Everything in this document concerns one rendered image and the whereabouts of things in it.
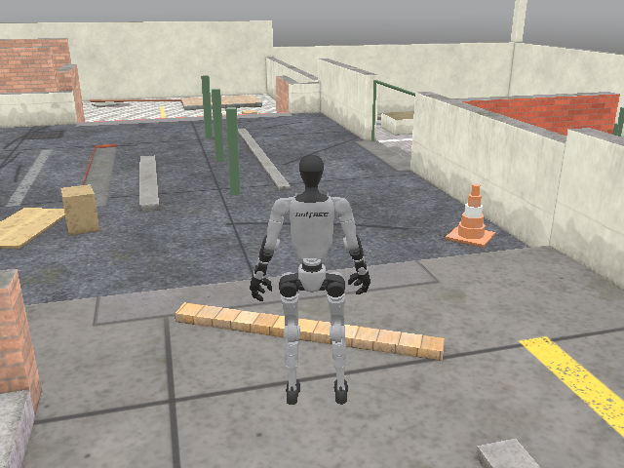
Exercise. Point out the robot right forearm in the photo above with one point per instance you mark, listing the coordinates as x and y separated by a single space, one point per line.
359 259

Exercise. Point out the robot right shin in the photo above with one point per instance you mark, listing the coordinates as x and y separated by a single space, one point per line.
339 358

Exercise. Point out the robot left upper arm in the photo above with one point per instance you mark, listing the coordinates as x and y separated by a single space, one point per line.
280 208

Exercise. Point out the robot right upper arm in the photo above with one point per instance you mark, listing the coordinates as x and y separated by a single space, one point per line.
342 207

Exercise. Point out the robot right thigh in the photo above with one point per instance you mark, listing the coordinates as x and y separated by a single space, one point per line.
335 287

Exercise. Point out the right robot hand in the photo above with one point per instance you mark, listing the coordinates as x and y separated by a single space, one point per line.
365 279

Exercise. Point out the robot left forearm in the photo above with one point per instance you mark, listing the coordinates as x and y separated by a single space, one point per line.
263 261

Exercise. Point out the left robot hand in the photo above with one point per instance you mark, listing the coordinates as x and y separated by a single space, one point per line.
255 287

